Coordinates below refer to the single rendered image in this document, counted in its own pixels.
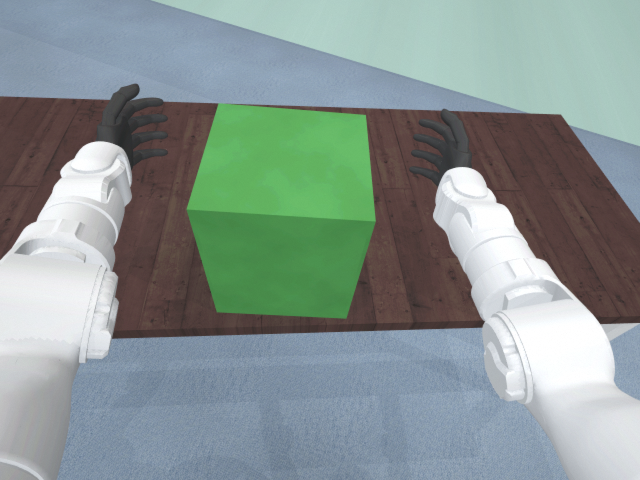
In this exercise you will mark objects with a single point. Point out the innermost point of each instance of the right robot upper arm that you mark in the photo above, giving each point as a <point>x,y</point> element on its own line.
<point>553,359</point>

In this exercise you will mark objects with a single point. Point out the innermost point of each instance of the table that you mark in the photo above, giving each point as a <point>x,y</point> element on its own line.
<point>561,202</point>

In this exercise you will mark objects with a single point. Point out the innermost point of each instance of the left robot hand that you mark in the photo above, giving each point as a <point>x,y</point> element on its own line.
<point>116,127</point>

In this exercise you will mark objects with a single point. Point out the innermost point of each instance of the carton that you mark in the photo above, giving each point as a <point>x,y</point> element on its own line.
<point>282,210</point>

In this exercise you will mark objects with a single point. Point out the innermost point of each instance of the left robot forearm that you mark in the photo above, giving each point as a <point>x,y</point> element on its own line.
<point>82,218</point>

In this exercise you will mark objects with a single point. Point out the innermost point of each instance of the right robot hand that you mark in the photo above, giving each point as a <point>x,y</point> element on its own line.
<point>455,148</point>

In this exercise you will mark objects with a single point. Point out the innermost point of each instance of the right robot forearm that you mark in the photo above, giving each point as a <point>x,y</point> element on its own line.
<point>502,269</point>

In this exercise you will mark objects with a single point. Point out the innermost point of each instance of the left robot upper arm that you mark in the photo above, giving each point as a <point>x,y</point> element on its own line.
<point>54,315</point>

